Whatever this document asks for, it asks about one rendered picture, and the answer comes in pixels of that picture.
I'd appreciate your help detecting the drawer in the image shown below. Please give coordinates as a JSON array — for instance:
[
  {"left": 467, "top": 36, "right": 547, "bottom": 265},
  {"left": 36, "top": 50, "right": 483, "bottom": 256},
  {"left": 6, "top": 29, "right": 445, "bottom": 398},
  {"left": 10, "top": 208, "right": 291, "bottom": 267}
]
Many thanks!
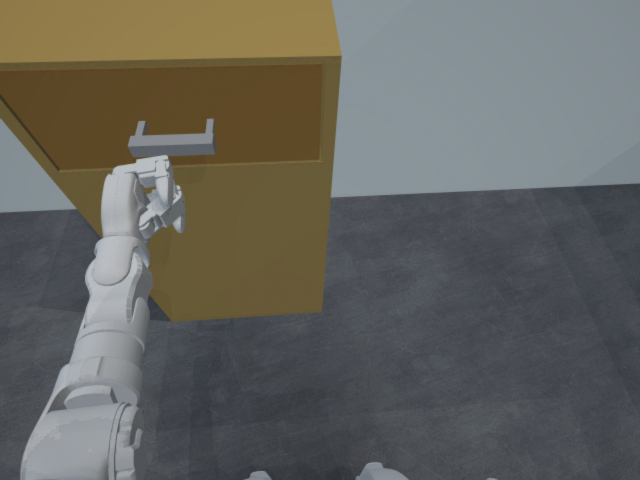
[{"left": 0, "top": 63, "right": 323, "bottom": 170}]

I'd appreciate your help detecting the cabinet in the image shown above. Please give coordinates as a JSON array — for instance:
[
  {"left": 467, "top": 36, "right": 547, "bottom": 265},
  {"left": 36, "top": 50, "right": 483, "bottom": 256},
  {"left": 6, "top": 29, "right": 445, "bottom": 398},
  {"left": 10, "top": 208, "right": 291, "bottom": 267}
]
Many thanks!
[{"left": 0, "top": 0, "right": 342, "bottom": 322}]

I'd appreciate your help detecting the left robot upper arm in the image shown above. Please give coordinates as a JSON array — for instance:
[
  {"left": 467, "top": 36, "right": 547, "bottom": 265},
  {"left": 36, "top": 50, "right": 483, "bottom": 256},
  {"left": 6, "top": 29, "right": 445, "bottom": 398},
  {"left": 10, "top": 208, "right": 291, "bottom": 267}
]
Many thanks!
[{"left": 25, "top": 402, "right": 147, "bottom": 480}]

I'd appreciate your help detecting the handle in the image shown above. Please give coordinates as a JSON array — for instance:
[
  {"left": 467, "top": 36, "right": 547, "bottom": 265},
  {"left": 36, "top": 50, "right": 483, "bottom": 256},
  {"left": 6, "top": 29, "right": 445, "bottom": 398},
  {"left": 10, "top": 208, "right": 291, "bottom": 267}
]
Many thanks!
[{"left": 128, "top": 119, "right": 216, "bottom": 157}]

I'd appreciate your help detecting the left robot hand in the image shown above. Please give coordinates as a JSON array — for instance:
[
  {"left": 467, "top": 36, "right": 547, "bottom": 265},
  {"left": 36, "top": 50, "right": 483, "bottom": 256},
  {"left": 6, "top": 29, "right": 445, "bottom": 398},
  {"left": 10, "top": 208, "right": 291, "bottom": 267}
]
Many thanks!
[{"left": 101, "top": 155, "right": 186, "bottom": 247}]

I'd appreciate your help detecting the robot right shin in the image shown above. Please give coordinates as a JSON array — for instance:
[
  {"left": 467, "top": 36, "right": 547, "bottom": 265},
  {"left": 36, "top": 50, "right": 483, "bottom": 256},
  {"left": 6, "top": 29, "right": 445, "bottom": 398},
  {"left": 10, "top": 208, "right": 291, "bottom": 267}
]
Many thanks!
[{"left": 360, "top": 462, "right": 383, "bottom": 476}]

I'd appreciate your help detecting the robot left forearm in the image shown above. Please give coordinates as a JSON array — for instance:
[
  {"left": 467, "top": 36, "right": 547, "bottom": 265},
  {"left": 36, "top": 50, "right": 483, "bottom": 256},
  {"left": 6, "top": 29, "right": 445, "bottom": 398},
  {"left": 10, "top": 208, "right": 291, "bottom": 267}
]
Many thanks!
[{"left": 20, "top": 235, "right": 153, "bottom": 480}]

